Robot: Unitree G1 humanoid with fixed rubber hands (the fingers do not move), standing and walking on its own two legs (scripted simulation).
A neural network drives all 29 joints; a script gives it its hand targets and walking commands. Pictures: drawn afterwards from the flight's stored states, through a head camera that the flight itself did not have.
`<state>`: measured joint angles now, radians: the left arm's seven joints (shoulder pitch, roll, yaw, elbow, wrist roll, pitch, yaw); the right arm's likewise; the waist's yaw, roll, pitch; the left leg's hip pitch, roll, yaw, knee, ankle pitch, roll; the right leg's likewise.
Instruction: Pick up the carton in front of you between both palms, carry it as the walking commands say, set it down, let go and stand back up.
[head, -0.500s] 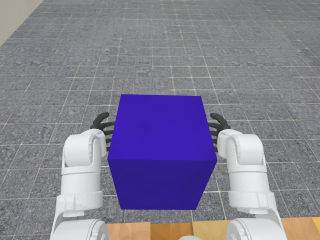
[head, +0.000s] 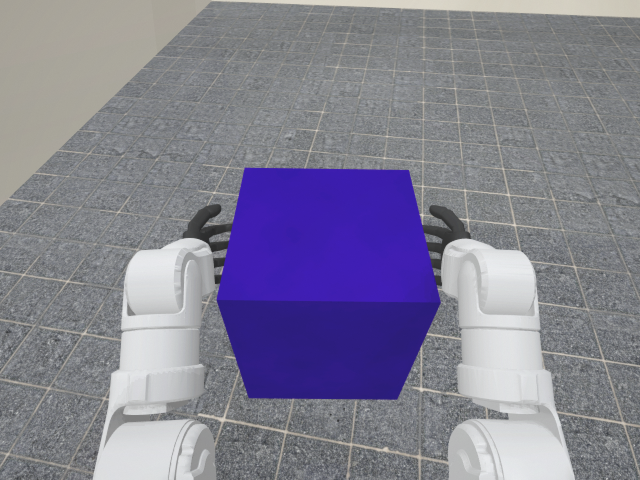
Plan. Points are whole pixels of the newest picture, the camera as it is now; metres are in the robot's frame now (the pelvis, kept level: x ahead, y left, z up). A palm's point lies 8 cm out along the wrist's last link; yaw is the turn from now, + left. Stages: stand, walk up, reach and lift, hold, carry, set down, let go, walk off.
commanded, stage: carry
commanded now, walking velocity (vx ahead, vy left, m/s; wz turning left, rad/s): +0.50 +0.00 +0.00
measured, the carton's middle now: (324, 289) +0.38 +0.02 +0.03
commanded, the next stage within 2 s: none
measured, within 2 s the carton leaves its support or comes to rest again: neither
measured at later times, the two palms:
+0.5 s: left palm (261, 139) +0.67 +0.14 +0.07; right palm (432, 151) +0.64 -0.15 +0.07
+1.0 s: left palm (285, 63) +0.96 +0.13 +0.08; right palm (419, 63) +0.97 -0.17 +0.07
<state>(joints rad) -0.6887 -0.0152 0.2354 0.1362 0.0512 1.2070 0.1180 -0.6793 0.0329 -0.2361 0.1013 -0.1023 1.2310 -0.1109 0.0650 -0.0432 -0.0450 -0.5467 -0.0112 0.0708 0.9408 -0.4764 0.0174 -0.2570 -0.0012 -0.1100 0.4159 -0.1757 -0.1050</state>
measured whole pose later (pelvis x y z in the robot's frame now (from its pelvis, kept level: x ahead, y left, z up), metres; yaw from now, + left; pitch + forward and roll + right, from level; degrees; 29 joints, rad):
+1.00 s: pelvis +0.63 -0.03 -0.01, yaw +0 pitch +5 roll +1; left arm -0.49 -0.08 0.21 -0.01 0.08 1.20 0.12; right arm -0.50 0.08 -0.21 0.00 -0.10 1.21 -0.10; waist 0.04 0.00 -0.03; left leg -0.60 0.07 0.05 1.01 -0.31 0.00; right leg -0.26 0.02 -0.17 0.36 -0.19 -0.10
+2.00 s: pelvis +1.27 -0.06 -0.01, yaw -1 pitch +4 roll +1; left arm -0.13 -0.13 0.10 -0.29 0.12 1.17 0.08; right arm -0.14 0.13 -0.09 -0.29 -0.14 1.19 -0.09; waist 0.02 0.02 -0.08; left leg -0.55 0.11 0.08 1.00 -0.26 0.00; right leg -0.25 -0.05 -0.22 0.34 -0.16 -0.05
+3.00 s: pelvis +1.89 -0.07 -0.01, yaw -1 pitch +4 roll +1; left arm -0.16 -0.13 0.11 -0.35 0.11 1.16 0.08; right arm -0.17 0.14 -0.10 -0.37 -0.13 1.18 -0.09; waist 0.01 0.04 0.01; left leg -0.39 0.06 0.10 0.62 -0.36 -0.03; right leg -0.29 -0.05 -0.23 0.34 -0.12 -0.06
